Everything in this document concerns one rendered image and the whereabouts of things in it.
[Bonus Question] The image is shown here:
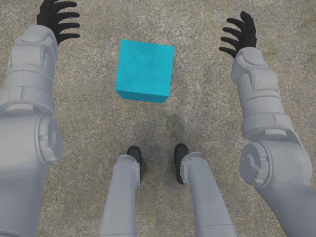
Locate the carton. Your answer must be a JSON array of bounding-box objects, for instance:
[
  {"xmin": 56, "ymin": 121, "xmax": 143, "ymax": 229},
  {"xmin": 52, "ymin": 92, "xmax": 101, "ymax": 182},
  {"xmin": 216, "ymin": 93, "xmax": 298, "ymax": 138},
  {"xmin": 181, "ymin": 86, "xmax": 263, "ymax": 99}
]
[{"xmin": 115, "ymin": 39, "xmax": 174, "ymax": 103}]

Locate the robot left foot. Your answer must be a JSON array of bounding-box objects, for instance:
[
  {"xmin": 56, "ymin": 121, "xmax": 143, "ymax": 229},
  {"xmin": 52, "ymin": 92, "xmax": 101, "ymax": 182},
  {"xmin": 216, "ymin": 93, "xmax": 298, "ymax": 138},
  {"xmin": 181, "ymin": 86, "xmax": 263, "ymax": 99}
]
[{"xmin": 127, "ymin": 146, "xmax": 142, "ymax": 187}]

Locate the left robot hand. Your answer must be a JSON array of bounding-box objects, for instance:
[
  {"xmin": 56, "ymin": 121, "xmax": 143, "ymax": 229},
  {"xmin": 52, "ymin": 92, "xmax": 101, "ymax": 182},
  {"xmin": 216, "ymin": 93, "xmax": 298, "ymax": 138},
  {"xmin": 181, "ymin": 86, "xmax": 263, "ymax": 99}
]
[{"xmin": 37, "ymin": 0, "xmax": 80, "ymax": 45}]

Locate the robot right upper arm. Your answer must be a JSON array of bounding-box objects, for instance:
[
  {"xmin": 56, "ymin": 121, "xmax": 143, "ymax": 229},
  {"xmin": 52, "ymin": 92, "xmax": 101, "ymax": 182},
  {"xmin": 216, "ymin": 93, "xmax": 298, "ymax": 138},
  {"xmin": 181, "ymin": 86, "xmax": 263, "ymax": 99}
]
[{"xmin": 239, "ymin": 140, "xmax": 316, "ymax": 237}]

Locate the robot left forearm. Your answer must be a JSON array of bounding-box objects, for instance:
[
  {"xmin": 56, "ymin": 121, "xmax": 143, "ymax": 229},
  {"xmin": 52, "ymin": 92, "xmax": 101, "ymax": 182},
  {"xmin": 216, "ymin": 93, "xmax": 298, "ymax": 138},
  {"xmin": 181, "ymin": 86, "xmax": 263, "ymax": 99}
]
[{"xmin": 0, "ymin": 25, "xmax": 58, "ymax": 118}]

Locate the right robot shin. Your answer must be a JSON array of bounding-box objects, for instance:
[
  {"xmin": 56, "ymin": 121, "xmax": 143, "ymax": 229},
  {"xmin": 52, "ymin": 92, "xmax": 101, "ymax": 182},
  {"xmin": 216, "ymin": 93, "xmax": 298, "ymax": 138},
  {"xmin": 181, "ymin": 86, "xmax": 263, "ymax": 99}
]
[{"xmin": 180, "ymin": 152, "xmax": 207, "ymax": 177}]

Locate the robot right forearm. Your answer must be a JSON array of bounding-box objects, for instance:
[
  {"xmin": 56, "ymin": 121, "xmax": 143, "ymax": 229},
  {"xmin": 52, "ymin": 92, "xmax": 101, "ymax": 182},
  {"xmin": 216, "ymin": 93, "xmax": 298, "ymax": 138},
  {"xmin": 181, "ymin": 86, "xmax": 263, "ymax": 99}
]
[{"xmin": 230, "ymin": 47, "xmax": 312, "ymax": 165}]

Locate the right robot hand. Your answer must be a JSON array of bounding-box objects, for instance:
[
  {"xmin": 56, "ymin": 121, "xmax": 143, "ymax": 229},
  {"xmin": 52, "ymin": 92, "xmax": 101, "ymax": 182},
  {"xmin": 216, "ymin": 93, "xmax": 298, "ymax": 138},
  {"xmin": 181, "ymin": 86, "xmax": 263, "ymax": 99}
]
[{"xmin": 219, "ymin": 11, "xmax": 257, "ymax": 59}]

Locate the robot left upper arm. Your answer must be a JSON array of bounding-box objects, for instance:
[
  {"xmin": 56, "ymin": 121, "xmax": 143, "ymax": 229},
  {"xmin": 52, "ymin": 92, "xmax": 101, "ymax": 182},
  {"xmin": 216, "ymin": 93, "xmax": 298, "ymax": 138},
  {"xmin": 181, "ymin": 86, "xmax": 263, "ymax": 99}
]
[{"xmin": 0, "ymin": 114, "xmax": 63, "ymax": 237}]

